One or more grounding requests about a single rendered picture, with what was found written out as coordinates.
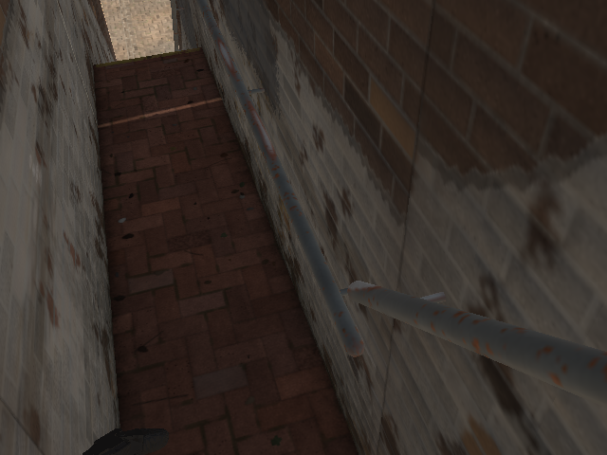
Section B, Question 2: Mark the left robot hand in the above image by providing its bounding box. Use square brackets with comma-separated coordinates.
[83, 428, 169, 455]

